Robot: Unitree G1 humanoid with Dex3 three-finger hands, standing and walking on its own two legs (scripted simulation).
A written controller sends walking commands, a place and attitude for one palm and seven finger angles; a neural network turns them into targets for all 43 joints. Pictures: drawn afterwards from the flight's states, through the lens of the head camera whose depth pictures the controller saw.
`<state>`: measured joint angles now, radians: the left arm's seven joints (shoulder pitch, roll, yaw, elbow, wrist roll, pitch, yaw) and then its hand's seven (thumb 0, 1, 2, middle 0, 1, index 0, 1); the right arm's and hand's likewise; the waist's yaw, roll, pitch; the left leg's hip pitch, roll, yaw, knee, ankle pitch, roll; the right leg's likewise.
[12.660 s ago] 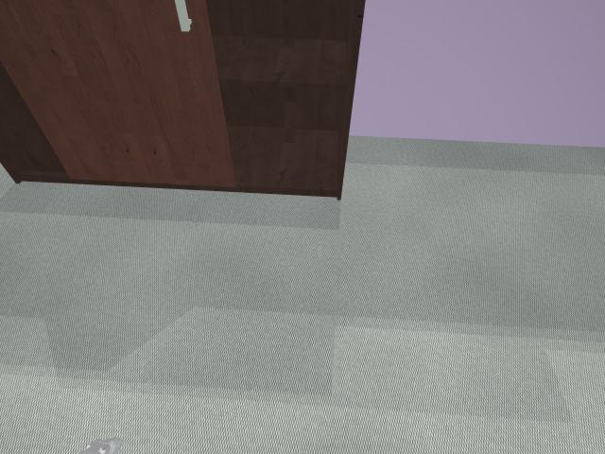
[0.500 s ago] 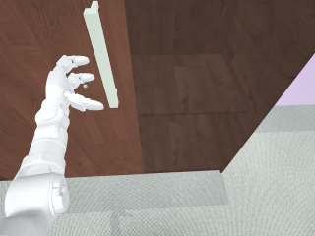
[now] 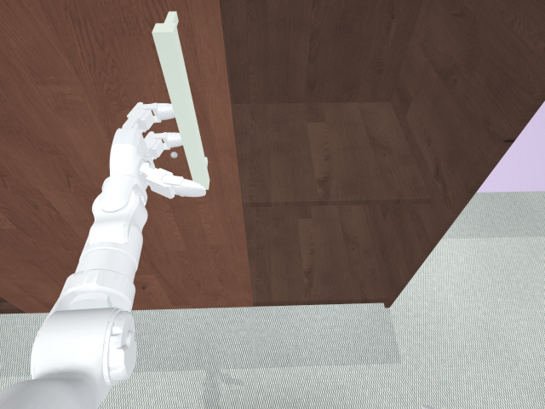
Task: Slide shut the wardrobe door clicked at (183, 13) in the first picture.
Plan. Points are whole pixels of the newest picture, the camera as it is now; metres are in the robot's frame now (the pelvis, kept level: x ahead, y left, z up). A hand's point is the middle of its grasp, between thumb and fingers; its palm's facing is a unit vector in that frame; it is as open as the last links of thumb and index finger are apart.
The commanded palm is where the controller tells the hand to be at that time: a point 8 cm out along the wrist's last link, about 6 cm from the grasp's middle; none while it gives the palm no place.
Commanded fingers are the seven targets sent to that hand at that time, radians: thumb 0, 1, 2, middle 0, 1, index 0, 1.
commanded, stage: feel for the door with the fingertips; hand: left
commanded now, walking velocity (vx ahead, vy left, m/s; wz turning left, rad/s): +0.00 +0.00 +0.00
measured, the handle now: (189, 114) +0.51 +0.12 +0.16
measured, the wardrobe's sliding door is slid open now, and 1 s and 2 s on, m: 0.50 0.50 0.50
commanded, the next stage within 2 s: slide the fingers in behind the handle in 0.34 s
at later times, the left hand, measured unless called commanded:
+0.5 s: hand (178, 145) +0.47 +0.14 +0.14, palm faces +0.01 -1.00 +0.00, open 13.8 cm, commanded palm +0.44 +0.19 +0.13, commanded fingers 0.00 -0.50 0.30 -0.30 -1.20 -0.30 -1.20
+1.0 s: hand (184, 151) +0.46 +0.13 +0.13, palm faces +0.02 -1.00 +0.00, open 14.0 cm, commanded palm +0.43 +0.18 +0.13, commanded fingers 0.00 -0.50 0.30 -0.30 -1.20 -0.30 -1.20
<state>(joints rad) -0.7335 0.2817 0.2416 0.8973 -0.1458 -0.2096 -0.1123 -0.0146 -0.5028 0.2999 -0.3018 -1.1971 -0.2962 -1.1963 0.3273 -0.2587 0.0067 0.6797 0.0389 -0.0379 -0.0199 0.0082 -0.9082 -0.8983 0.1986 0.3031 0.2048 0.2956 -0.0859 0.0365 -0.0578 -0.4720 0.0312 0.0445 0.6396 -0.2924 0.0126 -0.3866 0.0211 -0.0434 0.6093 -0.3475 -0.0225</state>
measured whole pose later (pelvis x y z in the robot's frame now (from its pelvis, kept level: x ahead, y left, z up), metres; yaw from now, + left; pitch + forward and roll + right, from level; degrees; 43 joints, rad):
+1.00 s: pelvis +0.00 +0.00 +0.00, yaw +0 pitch +7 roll -1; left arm -0.78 0.26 0.24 0.96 -0.12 -0.23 -0.06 -0.01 -0.50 0.30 -0.30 -1.20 -0.30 -1.20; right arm 0.33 -0.25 0.01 0.69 0.03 -0.03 -0.01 0.01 -0.91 -0.90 0.20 0.30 0.20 0.30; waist -0.09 0.04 -0.06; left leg -0.48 0.03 0.05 0.64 -0.29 0.01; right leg -0.40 0.02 -0.04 0.61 -0.34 -0.02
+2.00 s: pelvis +0.00 -0.01 +0.00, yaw +0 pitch +7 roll +0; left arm -0.78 0.20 0.17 0.92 -0.12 -0.23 0.03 -0.01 -0.50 0.30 -0.30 -1.20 -0.27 -1.20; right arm 0.35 -0.25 -0.01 0.72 0.03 -0.04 0.01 0.01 -0.91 -0.90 0.20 0.30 0.20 0.30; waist -0.09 0.04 -0.06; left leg -0.47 0.03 0.04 0.63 -0.28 0.00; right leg -0.39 0.03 -0.05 0.61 -0.35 -0.03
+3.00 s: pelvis +0.01 +0.00 +0.00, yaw +0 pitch +7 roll +0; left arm -0.73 0.19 0.17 0.85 -0.13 -0.19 0.02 0.00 0.59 0.77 -0.40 -1.35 -0.39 -1.35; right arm 0.34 -0.25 -0.01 0.70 0.03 -0.03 0.01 0.01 -0.91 -0.90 0.20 0.30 0.20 0.30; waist -0.08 0.04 -0.06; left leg -0.45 0.03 0.05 0.62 -0.29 0.01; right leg -0.37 0.03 -0.04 0.59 -0.35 -0.03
